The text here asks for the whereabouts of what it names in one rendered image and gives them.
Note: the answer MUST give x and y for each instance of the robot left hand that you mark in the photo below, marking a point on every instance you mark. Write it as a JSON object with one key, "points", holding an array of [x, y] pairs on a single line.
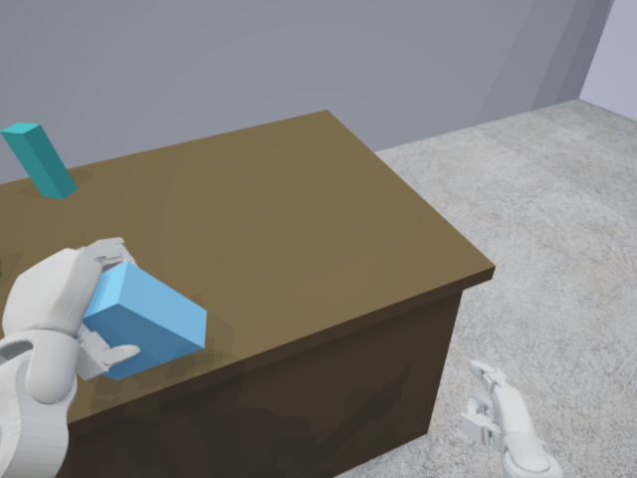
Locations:
{"points": [[55, 295]]}

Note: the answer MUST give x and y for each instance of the table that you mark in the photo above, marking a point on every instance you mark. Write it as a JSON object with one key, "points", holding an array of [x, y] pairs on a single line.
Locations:
{"points": [[331, 288]]}

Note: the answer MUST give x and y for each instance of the left robot forearm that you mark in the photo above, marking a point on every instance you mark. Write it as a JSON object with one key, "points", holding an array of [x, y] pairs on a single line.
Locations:
{"points": [[38, 385]]}

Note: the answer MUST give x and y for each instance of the sponge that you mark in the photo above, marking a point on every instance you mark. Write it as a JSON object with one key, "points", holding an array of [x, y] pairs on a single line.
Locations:
{"points": [[130, 307]]}

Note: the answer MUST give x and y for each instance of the right robot forearm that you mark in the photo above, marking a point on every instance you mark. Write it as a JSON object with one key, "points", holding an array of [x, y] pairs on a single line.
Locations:
{"points": [[524, 455]]}

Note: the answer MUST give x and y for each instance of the robot right hand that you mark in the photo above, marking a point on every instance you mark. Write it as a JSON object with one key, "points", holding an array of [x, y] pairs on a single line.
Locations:
{"points": [[506, 414]]}

